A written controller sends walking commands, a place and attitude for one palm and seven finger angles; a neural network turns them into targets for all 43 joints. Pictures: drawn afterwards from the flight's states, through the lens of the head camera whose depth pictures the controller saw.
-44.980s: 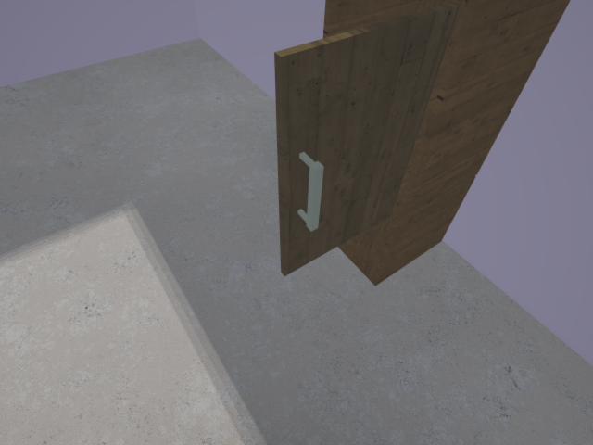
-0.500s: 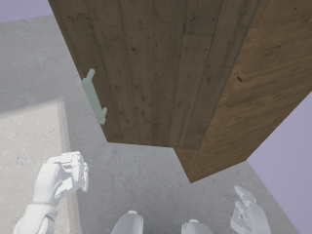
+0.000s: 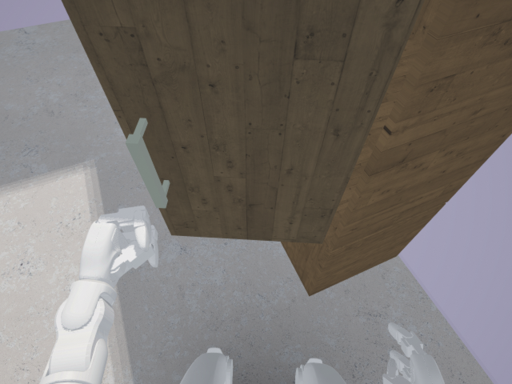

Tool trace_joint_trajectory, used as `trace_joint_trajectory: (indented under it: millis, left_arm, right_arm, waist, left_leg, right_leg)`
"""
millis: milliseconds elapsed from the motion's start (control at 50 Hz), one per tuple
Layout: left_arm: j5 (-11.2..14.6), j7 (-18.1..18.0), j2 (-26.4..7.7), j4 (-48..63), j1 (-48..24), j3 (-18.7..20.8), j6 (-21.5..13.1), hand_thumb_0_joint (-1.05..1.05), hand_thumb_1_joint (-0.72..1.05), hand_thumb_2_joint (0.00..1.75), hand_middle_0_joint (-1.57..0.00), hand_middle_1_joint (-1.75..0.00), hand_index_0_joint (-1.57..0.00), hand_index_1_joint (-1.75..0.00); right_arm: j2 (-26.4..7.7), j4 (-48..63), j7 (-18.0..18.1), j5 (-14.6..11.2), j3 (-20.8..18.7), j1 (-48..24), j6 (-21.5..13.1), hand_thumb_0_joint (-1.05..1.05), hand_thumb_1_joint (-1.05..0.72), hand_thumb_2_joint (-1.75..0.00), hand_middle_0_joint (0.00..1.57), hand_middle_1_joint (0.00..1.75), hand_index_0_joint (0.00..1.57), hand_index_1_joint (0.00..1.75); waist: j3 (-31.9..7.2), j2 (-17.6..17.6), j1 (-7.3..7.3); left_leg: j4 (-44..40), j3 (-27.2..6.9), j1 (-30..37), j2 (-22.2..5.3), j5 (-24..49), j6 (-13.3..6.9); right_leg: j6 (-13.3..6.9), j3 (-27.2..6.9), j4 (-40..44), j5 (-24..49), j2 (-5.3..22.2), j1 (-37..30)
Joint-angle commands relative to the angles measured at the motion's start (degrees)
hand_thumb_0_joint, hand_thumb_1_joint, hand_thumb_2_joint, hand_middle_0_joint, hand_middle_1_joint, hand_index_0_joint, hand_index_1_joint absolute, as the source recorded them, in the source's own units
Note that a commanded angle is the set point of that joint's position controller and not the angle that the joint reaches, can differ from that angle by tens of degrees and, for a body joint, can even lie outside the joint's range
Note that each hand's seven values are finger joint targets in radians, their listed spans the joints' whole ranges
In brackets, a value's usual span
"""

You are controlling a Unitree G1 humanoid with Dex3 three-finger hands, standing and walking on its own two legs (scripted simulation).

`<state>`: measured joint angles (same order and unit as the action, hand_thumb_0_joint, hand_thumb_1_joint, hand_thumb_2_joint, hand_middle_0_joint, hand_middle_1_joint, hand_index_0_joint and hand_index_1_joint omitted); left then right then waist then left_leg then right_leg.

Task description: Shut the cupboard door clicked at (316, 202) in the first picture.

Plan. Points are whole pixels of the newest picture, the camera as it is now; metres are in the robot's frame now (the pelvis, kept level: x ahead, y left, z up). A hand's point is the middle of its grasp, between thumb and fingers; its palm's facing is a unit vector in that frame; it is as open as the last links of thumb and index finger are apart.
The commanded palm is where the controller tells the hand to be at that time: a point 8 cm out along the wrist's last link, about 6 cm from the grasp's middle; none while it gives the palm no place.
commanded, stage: bring the fist close to the handle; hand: left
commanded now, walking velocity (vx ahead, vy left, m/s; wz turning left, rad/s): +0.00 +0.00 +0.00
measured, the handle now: (152, 167) +0.45 +0.20 +0.05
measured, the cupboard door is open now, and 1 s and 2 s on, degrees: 63 63 46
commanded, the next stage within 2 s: push the door shut along its arc in 0.78 s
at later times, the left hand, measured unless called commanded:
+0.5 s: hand (157, 207) +0.37 +0.18 +0.06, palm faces -0.02 -1.00 -0.03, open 3.1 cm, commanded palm +0.34 +0.23 +0.06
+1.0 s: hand (155, 209) +0.37 +0.18 +0.05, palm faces -0.05 -1.00 -0.03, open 3.1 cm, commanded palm +0.35 +0.24 +0.06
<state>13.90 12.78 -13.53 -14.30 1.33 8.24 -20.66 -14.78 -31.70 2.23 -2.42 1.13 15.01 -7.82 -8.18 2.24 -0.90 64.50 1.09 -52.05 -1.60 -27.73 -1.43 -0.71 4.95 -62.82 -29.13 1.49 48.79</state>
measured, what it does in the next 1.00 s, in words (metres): stands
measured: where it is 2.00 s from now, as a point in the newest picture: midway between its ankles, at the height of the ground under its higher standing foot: outside the picture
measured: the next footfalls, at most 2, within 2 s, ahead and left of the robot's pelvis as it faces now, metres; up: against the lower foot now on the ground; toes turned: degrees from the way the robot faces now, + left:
none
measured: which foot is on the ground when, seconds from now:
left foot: down 0.00-1.00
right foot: down 0.00-1.00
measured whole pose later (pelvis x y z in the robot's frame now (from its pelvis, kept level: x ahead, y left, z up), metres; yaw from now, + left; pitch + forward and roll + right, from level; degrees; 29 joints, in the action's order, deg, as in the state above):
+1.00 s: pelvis -0.01 +0.00 +0.00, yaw +0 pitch +16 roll -2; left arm 12.9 16.1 -16.7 -37.8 -18.9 12.8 -24.2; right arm -15.1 -34.3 2.1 -2.8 1.1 14.7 -3.9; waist -7.7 1.5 -2.0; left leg 63.4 1.4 -53.2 -1.9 -26.5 -1.3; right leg -0.9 4.5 -62.1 -27.9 1.1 50.4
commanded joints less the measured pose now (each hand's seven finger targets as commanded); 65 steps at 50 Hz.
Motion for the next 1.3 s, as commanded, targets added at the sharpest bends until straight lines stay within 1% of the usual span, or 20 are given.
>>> trace_joint_trajectory:
  millis: [0,120,220,260,300,360,400,420,480,580,660,700,760,820,880,940,1000,1140,1240,1280]
  left_arm:
    - [0.94,-0.03,-9.27,8.47,-12.66,5.03,-4.06,0.00,0.90,0.90,-1.30,-1.50,-1.30,-1.50]
    - [0.63,0.17,-9.87,2.59,-21.68,5.80,-4.58,0.00,0.90,0.90,-1.30,-1.50,-1.30,-1.50]
    - [0.52,0.99,-9.19,-0.10,-26.06,4.87,-5.43,0.00,0.90,0.90,-1.30,-1.50,-1.30,-1.50]
    - [0.42,1.10,-9.64,-2.83,-27.72,5.03,-5.09,0.00,0.90,0.90,-1.30,-1.50,-1.30,-1.50]
    - [-0.03,0.96,-12.67,-7.04,-31.76,7.25,-4.86,0.00,0.90,0.90,-1.30,-1.50,-1.30,-1.50]
    - [-0.14,1.01,-14.10,-8.61,-35.11,8.86,-5.63,0.00,0.90,0.90,-1.30,-1.50,-1.30,-1.50]
    - [0.23,1.44,-14.26,-8.37,-33.22,9.32,-6.03,0.00,0.90,0.90,-1.30,-1.50,-1.30,-1.50]
    - [0.44,1.83,-12.48,-8.47,-31.46,8.05,-6.06,0.00,0.90,0.90,-1.30,-1.50,-1.30,-1.50]
    - [0.42,2.01,-11.45,-7.84,-32.44,6.69,-6.42,0.00,0.90,0.90,-1.30,-1.50,-1.30,-1.50]
    - [0.49,1.49,-13.07,-8.31,-31.27,8.64,-6.64,0.00,0.90,0.90,-1.30,-1.50,-1.30,-1.50]
    - [0.37,1.56,-14.16,-7.63,-35.16,9.03,-7.93,0.00,0.90,0.90,-1.30,-1.50,-1.30,-1.50]
    - [0.55,1.82,-13.75,-7.40,-33.74,8.80,-8.21,0.00,0.90,0.90,-1.30,-1.50,-1.30,-1.50]
    - [0.76,2.40,-14.14,-9.18,-33.72,9.20,-8.15,0.00,0.90,0.90,-1.30,-1.50,-1.30,-1.50]
    - [0.58,3.01,-12.10,-10.04,-36.22,6.72,-7.56,0.00,0.90,0.90,-1.30,-1.50,-1.30,-1.50]
    - [0.72,3.11,-13.16,-10.04,-33.40,7.90,-7.12,0.00,0.90,0.90,-1.30,-1.50,-1.30,-1.50]
    - [-0.06,3.79,-13.70,-12.38,-40.40,6.91,-6.98,0.00,0.90,0.90,-1.30,-1.50,-1.30,-1.50]
    - [-0.20,4.37,-17.02,-14.49,-44.72,9.00,-7.20,0.00,0.90,0.90,-1.30,-1.50,-1.30,-1.50]
    - [-0.64,6.98,-14.33,-19.50,-53.11,5.36,-6.98,0.00,0.90,0.90,-1.30,-1.50,-1.30,-1.50]
    - [-0.58,8.03,-17.95,-23.98,-54.49,8.39,-6.17,0.00,0.90,0.90,-1.30,-1.50,-1.30,-1.50]
    - [-0.98,8.50,-18.34,-25.16,-56.78,8.15,-6.25,0.00,0.90,0.90,-1.30,-1.50,-1.30,-1.50]
  right_arm:
    - [-7.97,7.24,0.39,0.17,-3.46,-0.78,-2.33,0.00,-0.90,-0.90,0.20,0.30,0.20,0.30]
    - [-7.86,6.18,0.51,0.01,-3.30,-0.75,-1.26,0.00,-0.90,-0.90,0.20,0.30,0.20,0.30]
    - [-8.09,5.32,0.34,0.04,-3.58,0.02,-1.08,0.00,-0.90,-0.90,0.20,0.30,0.20,0.30]
    - [-8.20,5.13,0.19,-0.01,-3.44,0.27,-0.69,0.00,-0.90,-0.90,0.20,0.30,0.20,0.30]
    - [-8.70,4.12,0.46,0.09,-3.31,0.78,-0.14,0.00,-0.90,-0.90,0.20,0.30,0.20,0.30]
    - [-8.52,4.29,0.53,0.08,-3.38,0.72,0.31,0.00,-0.90,-0.90,0.20,0.30,0.20,0.30]
    - [-8.65,4.79,0.25,0.14,-3.56,1.11,0.48,0.00,-0.90,-0.90,0.20,0.30,0.20,0.30]
    - [-8.31,5.26,0.00,0.00,-3.46,0.94,0.63,0.00,-0.90,-0.90,0.20,0.30,0.20,0.30]
    - [-8.29,4.98,-0.25,-0.18,-3.71,1.32,0.94,0.00,-0.90,-0.90,0.20,0.30,0.20,0.30]
    - [-8.39,5.07,-0.28,-0.16,-3.82,1.38,1.63,0.00,-0.90,-0.90,0.20,0.30,0.20,0.30]
    - [-8.36,4.36,0.17,-0.08,-3.80,1.21,1.66,0.00,-0.90,-0.90,0.20,0.30,0.20,0.30]
    - [-8.48,4.58,0.25,0.05,-3.89,1.35,1.43,0.00,-0.90,-0.90,0.20,0.30,0.20,0.30]
    - [-8.46,4.17,0.36,-0.12,-3.84,1.17,1.50,0.00,-0.90,-0.90,0.20,0.30,0.20,0.30]
    - [-8.56,4.09,0.40,-0.27,-3.69,1.12,1.42,0.00,-0.90,-0.90,0.20,0.30,0.20,0.30]
    - [-8.77,4.43,0.26,-0.16,-3.79,1.32,1.34,0.00,-0.90,-0.90,0.20,0.30,0.20,0.30]
    - [-8.94,3.46,0.47,-0.20,-3.55,1.64,1.57,0.00,-0.90,-0.90,0.20,0.30,0.20,0.30]
    - [-9.52,2.90,0.76,-0.05,-3.44,2.16,1.66,0.00,-0.90,-0.90,0.20,0.30,0.20,0.30]
    - [-9.59,1.95,0.49,-0.21,-3.56,3.36,1.67,0.00,-0.90,-0.90,0.20,0.30,0.20,0.30]
    - [-10.20,1.54,0.20,-0.19,-3.50,4.53,2.47,0.00,-0.90,-0.90,0.20,0.30,0.20,0.30]
    - [-10.12,1.50,0.16,-0.25,-3.44,4.83,2.76,0.00,-0.90,-0.90,0.20,0.30,0.20,0.30]
  waist:
    - [-15.49,-0.58,0.10]
    - [-15.40,-1.26,-0.67]
    - [-18.80,0.16,-0.80]
    - [-17.29,-0.64,-1.16]
    - [-15.00,-2.01,-1.56]
    - [-17.84,-0.79,-0.90]
    - [-20.67,-0.27,-0.02]
    - [-20.85,-0.23,0.12]
    - [-19.65,-0.33,-0.80]
    - [-17.73,-1.76,-0.75]
    - [-18.01,-1.88,-1.51]
    - [-19.43,-0.02,-1.01]
    - [-18.71,-1.25,-1.11]
    - [-17.49,0.04,-1.88]
    - [-19.31,0.26,-0.83]
    - [-17.42,-0.08,-2.68]
    - [-18.06,-0.10,-2.79]
    - [-21.96,3.20,-4.02]
    - [-22.13,0.45,-3.70]
    - [-21.44,-0.19,-4.36]
  left_leg:
    - [-10.54,-3.43,11.50,0.98,12.63,0.24]
    - [-10.33,-2.84,10.43,1.10,11.12,0.11]
    - [-10.02,-3.08,13.50,0.92,14.23,0.28]
    - [-10.13,-2.85,11.85,0.97,12.77,0.22]
    - [-9.88,-2.95,9.48,0.91,10.33,0.07]
    - [-9.70,-2.54,9.50,1.14,10.84,0.06]
    - [-9.67,-2.60,11.25,1.12,13.07,0.11]
    - [-9.91,-2.34,11.54,1.22,14.08,0.14]
    - [-10.13,-2.28,12.08,0.96,13.85,0.08]
    - [-10.38,-1.65,9.75,1.16,12.43,-0.17]
    - [-10.04,-1.76,9.68,1.08,10.96,-0.30]
    - [-9.85,-1.81,11.11,1.09,12.24,-0.24]
    - [-9.96,-1.91,10.23,1.05,11.28,-0.19]
    - [-10.31,-2.37,11.12,0.98,10.06,-0.15]
    - [-10.42,-2.54,12.25,0.98,12.00,0.04]
    - [-9.78,-3.09,11.62,0.77,10.95,-0.05]
    - [-9.16,-3.39,11.30,0.80,10.07,-0.11]
    - [-8.16,-4.79,15.79,0.48,13.07,0.23]
    - [-7.82,-4.75,13.37,0.54,13.86,0.04]
    - [-7.58,-4.25,11.47,0.67,12.19,-0.29]
  right_leg:
    - [-1.11,-2.66,8.14,13.98,-2.42,-8.61]
    - [-0.89,-3.48,8.75,13.33,-2.13,-8.76]
    - [-0.99,-3.33,8.17,16.32,-2.19,-8.54]
    - [-0.78,-3.50,8.69,15.30,-2.08,-8.32]
    - [-0.81,-3.90,9.01,12.91,-2.18,-7.59]
    - [-0.81,-4.57,8.80,13.50,-1.82,-9.06]
    - [-1.03,-4.41,8.39,15.60,-2.05,-10.50]
    - [-0.97,-4.32,8.44,16.86,-1.96,-11.01]
    - [-0.73,-4.11,8.76,16.74,-2.11,-9.60]
    - [-0.50,-4.73,9.59,15.97,-1.93,-10.63]
    - [-0.41,-5.15,9.72,14.33,-1.93,-10.16]
    - [-0.64,-5.03,9.23,15.42,-2.14,-10.27]
    - [-0.51,-5.05,9.60,14.39,-2.06,-9.98]
    - [-0.63,-4.48,9.76,12.82,-2.07,-7.82]
    - [-0.83,-4.25,9.48,14.62,-2.11,-9.02]
    - [-0.72,-4.09,9.00,13.70,-2.15,-6.23]
    - [-0.94,-4.34,8.83,12.48,-2.27,-6.11]
    - [-1.18,-3.52,7.56,13.62,-2.29,-1.84]
    - [-1.18,-3.55,7.33,14.61,-2.30,-3.20]
    - [-0.96,-4.03,7.70,13.57,-2.28,-3.41]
